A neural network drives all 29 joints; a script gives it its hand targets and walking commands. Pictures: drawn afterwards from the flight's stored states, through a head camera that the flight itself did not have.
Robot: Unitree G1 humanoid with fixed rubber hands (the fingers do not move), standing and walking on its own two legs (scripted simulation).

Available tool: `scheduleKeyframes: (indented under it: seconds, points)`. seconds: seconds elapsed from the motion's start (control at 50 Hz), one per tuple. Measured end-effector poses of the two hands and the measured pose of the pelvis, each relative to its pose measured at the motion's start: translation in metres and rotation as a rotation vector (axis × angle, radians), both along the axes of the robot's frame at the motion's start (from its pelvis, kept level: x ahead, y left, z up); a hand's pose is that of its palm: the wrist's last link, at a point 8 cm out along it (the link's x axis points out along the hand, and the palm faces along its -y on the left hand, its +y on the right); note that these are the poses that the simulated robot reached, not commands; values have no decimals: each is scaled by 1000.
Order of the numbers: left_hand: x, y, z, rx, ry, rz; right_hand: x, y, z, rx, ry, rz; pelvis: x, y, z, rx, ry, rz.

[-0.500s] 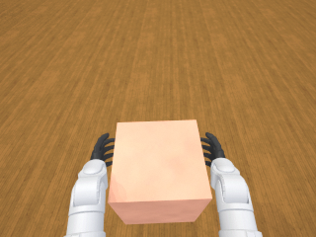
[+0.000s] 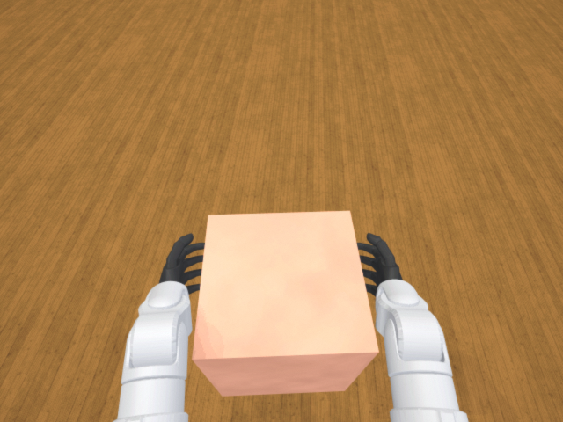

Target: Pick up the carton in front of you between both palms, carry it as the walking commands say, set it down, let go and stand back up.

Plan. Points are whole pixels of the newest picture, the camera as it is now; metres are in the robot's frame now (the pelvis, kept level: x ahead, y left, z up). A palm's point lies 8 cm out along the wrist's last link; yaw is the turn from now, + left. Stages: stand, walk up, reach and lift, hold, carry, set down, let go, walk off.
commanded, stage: carry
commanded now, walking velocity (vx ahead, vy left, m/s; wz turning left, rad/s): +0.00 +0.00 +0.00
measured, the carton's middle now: (281, 309) +0.28 +0.00 -0.05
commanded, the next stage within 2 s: hold in 1.96 s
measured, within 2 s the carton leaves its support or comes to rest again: neither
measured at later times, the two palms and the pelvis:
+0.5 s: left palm (197, 248) +0.35 +0.13 +0.03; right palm (394, 252) +0.34 -0.17 +0.03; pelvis +0.06 -0.02 -0.01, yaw +0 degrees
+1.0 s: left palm (194, 270) +0.30 +0.13 +0.04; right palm (403, 274) +0.30 -0.17 +0.04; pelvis +0.02 -0.02 +0.00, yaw +0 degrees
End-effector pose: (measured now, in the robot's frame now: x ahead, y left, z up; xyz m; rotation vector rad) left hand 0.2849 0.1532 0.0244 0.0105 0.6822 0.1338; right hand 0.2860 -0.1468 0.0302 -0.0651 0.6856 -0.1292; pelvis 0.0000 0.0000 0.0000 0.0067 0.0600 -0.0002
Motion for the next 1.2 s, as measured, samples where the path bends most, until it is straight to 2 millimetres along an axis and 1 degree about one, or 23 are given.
scheduleKeyframes:
  seconds: [0.06, 0.12, 0.18, 0.22, 0.3, 0.4, 0.5, 0.64, 0.9, 1.2]
  points:
    - [13, -2, 2, 10, -3, 2, 13, -2, -2, 6, -3, 5, 17, -2, 0, 6, -7, 7]
    - [29, -5, 8, 19, -25, 1, 29, -5, 2, 21, -26, 0, 32, -4, -1, 6, -3, 5]
    - [46, -8, 12, 22, -44, -3, 44, -8, 4, 29, -45, -7, 42, -7, -3, 4, 6, 5]
    - [53, -11, 13, 22, -45, -6, 50, -11, 4, 29, -46, -10, 47, -9, -4, 2, 10, 5]
    - [60, -15, 10, 24, -32, -11, 56, -16, 2, 26, -33, -11, 55, -13, -4, 0, 12, 2]
    - [62, -20, 8, 23, -29, -13, 58, -21, 1, 23, -29, -11, 58, -17, -5, 0, 11, 0]
    - [60, -24, 6, 22, -32, -14, 56, -24, -1, 23, -32, -13, 55, -20, -7, 1, 9, -2]
    - [49, -27, 4, 23, -25, -19, 44, -27, -3, 21, -26, -16, 47, -22, -8, 2, -5, -5]
    - [28, -26, 11, 20, -30, -14, 24, -26, 4, 23, -31, -14, 25, -22, -6, -1, -25, -5]
    - [7, -28, 12, 20, -26, -13, 3, -28, 5, 21, -26, -12, 4, -24, -4, -5, -29, -4]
